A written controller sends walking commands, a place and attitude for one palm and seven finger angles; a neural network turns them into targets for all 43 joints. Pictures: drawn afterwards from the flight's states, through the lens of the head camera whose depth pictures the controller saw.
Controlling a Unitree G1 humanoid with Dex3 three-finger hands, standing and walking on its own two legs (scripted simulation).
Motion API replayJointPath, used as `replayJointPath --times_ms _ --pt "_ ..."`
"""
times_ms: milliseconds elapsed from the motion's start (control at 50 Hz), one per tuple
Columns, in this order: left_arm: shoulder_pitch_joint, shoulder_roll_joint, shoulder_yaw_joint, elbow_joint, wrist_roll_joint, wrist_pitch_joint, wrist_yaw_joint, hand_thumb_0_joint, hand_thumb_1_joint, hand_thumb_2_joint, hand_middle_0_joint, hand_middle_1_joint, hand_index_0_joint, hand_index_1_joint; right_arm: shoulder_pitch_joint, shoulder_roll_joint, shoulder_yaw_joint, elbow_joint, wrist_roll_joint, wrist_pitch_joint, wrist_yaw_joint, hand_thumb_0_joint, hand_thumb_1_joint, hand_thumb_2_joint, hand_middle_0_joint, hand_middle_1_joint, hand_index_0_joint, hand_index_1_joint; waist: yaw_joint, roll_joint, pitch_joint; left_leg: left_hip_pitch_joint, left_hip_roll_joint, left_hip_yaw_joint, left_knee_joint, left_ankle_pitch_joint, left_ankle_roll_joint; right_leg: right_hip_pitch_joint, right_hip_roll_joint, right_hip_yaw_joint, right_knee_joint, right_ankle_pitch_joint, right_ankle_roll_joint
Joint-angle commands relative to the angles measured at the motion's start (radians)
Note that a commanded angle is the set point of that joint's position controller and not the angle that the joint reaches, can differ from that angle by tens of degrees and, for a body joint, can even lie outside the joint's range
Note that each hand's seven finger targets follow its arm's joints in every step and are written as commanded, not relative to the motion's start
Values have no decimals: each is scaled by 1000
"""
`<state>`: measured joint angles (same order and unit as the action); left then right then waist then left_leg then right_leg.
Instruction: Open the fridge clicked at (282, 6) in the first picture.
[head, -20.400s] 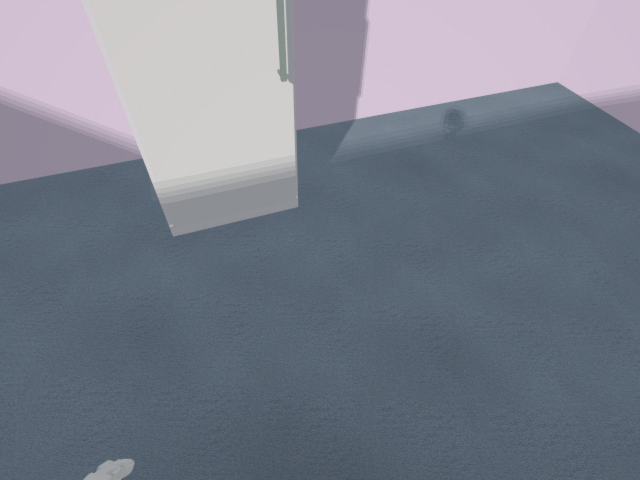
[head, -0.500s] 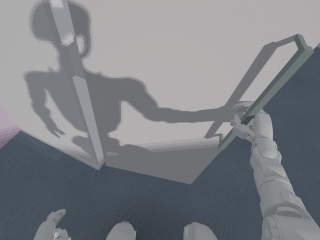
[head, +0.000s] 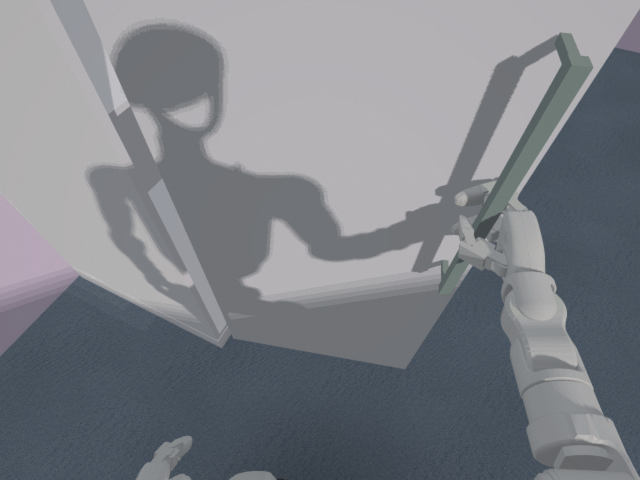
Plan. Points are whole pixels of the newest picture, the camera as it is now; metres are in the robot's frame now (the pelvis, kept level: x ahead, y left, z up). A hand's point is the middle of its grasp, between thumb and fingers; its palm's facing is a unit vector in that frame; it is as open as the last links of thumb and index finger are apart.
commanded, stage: stop walking and hold the door back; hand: right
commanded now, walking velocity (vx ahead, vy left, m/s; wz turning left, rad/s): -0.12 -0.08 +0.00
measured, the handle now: (487, 202) +0.44 -0.17 +0.10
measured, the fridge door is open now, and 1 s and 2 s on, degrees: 74 78 76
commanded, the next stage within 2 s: loosen the grip on the handle in 0.62 s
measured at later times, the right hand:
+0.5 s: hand (464, 253) +0.38 -0.15 +0.07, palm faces +0.06 +0.98 -0.17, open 5.3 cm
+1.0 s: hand (468, 265) +0.36 -0.15 +0.07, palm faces +0.03 +0.99 -0.14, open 9.2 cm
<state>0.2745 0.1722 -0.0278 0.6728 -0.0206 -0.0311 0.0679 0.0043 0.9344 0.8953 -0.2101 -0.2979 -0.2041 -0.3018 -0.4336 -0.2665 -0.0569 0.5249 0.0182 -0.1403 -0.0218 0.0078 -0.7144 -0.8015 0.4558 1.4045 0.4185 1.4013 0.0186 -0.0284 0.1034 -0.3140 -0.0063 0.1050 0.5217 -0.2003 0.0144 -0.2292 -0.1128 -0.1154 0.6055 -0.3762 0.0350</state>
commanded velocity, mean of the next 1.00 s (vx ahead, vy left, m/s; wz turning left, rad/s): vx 0.00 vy -0.01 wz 0.00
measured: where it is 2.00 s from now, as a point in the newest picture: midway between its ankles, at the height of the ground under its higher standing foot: outside the picture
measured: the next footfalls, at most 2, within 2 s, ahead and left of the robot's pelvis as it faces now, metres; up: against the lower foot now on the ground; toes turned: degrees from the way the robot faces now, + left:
right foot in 0.28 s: +0.03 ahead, -0.14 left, +0.00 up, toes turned -3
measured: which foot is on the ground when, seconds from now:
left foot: down 0.00-1.00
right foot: down 0.00-0.00, up 0.02-0.26, down 0.28-1.00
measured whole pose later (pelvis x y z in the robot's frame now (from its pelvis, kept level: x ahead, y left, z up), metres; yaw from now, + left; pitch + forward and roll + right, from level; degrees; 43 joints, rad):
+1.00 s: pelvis -0.05 -0.01 -0.01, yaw +0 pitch +3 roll -1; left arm 0.28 0.27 0.01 0.64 -0.03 -0.13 0.02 0.01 0.90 0.90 -0.21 -0.30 -0.20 -0.30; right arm -0.54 -0.24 -0.14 0.83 0.02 -0.28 0.00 -0.01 -0.10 -0.52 0.40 1.36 0.45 1.39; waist 0.06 0.03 -0.04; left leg -0.49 0.03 0.02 0.69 -0.27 0.00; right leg -0.45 -0.03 -0.07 0.67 -0.28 0.00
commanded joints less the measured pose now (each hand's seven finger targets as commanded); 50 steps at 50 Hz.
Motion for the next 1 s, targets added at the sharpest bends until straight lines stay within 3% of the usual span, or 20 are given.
replayJointPath --times_ms 0,40,80,220,300,320,360,440,520,580,680,700,720,740,760,780,840,880,940,980 --pt "-21 173 77 -146 -19 -25 13 0 900 900 -200 -300 -200 -300 -160 -220 -168 -161 10 -67 -45 0 -900 -900 450 1400 450 1400 -15 238 -472 527 297 -280 22 947 177 -226 64 46 364 53 8" --pt "-67 156 58 -148 -18 -26 22 0 900 900 -200 -300 -200 -300 -213 -222 -184 -149 21 -53 -49 0 -900 -900 450 1400 450 1400 -31 263 -385 418 378 -300 -33 803 191 -288 57 157 492 -212 -2" --pt "-94 160 39 -118 -3 -20 40 0 900 900 -200 -300 -200 -300 -270 -288 -242 -120 2 -62 -66 0 -900 -900 450 1400 450 1400 -23 175 -365 337 339 -224 -52 679 165 -233 52 133 384 -161 -4" --pt "-98 183 43 -114 14 -17 62 0 900 900 -200 -300 -200 -300 -366 -224 -192 -77 10 -85 -73 0 -900 -900 450 1400 450 1400 -20 165 -352 148 232 -172 -103 182 77 11 74 63 -59 137 -11" --pt "-116 194 48 -146 7 -20 49 0 900 900 -200 -300 -200 -300 -396 -109 -87 -122 23 -104 -54 0 -900 -900 450 1400 450 1400 -26 -192 -350 60 36 -58 107 17 -28 115 -165 310 -201 598 -144" --pt "-106 192 45 -141 13 -20 45 0 900 900 -200 -300 -200 -300 -405 -171 -122 -115 16 -105 -57 0 -900 -900 450 1400 450 1400 -23 -224 -343 68 36 -77 151 -107 -25 76 -194 347 -198 695 -167" --pt "-85 195 55 -140 12 -16 33 0 900 900 -200 -300 -200 -300 -386 -170 -122 -110 6 -103 -52 0 -900 -900 450 1400 450 1400 -31 -158 -336 108 34 -87 54 -114 -15 66 -167 276 -124 661 -148" --pt "-64 180 58 -182 1 -12 20 0 900 900 -200 -300 -200 -300 -118 -77 -59 -190 19 -84 -42 0 -900 -900 450 1400 450 1400 -3 28 -420 303 136 -161 -6 373 20 -31 -30 114 -33 441 -27" --pt "-82 171 48 -157 2 1 38 0 900 900 -200 -300 -200 -300 -145 -170 -138 -195 27 -73 -63 0 -900 -900 450 1400 450 1400 -5 161 -383 266 218 -222 -42 402 58 -82 32 105 -2 140 -13" --pt "-77 185 50 -117 6 7 56 0 900 900 -200 -300 -200 -300 -217 -213 -164 -138 26 -73 -67 0 -900 -900 450 1400 450 1400 -4 142 -328 154 193 -204 -75 177 31 -25 21 116 -65 164 -29" --pt "-70 197 50 -95 7 -3 59 0 900 900 -200 -300 -200 -300 -313 -131 -79 -70 21 -94 -59 0 -900 -900 450 1400 450 1400 -15 -5 -301 127 69 -114 -16 -2 -24 -25 -68 208 -170 278 -86" --pt "-27 202 137 -139 22 -46 25 0 900 900 -200 -300 -200 -300 -864 -572 -373 -319 -98 -138 -40 0 -900 -900 450 1400 450 1400 -57 227 -291 209 107 -216 -120 239 -16 -46 -29 99 -48 266 -93" --pt "-67 200 85 -114 5 -115 -1 0 900 900 -200 -300 -200 -300 -640 -208 -130 117 -70 -50 28 0 -779 -842 450 1400 450 1400 65 247 -589 224 4 -90 55 458 34 6 125 61 -179 470 -78" --pt "19 224 112 -78 -21 -120 -5 0 900 900 -200 -300 -200 -300 -415 -136 -208 150 1 -31 51 0 -658 -783 450 1400 450 1400 16 187 -539 78 17 -38 72 321 22 5 104 89 -91 468 -48" --pt "-13 219 79 -86 -14 -116 -16 0 900 900 -200 -300 -200 -300 -476 -109 -167 98 51 -58 69 0 -538 -725 450 1400 450 1400 11 -33 -506 0 16 -53 47 199 12 51 104 83 -83 380 -26" --pt "-7 211 83 -85 -8 -116 -26 0 900 900 -200 -300 -200 -300 -422 -166 -232 113 59 -82 55 0 -417 -667 450 1400 450 1400 -15 -164 -452 -20 22 -55 37 116 20 62 110 78 -71 313 -16" --pt "-35 215 79 -131 -4 -131 -44 0 900 900 -200 -300 -200 -300 -468 -75 -99 79 22 -166 23 0 -54 -492 450 1400 450 1400 30 49 -335 -127 11 -71 15 -117 13 -89 106 84 -81 27 -47" --pt "-30 233 77 -146 -6 -134 -45 0 900 900 -200 -300 -200 -300 -484 -153 -137 130 1 -202 8 0 188 -375 450 1400 450 1400 29 141 -290 -145 20 -93 -2 -237 9 -174 112 82 -73 -83 -56" --pt "-39 232 73 -175 -16 -141 -38 0 900 900 -200 -300 -200 -300 -512 -157 -117 107 11 -220 13 0 550 -200 423 1367 423 1367 22 127 -346 -119 21 -125 -13 -287 2 -185 124 55 -57 -90 -64" --pt "-22 236 69 -170 -20 -139 -32 0 900 900 -200 -300 -200 -300 -519 -190 -129 132 9 -204 16 0 550 -200 397 1333 397 1333 24 110 -342 -118 24 -131 -13 -296 2 -204 126 60 -51 -101 -65"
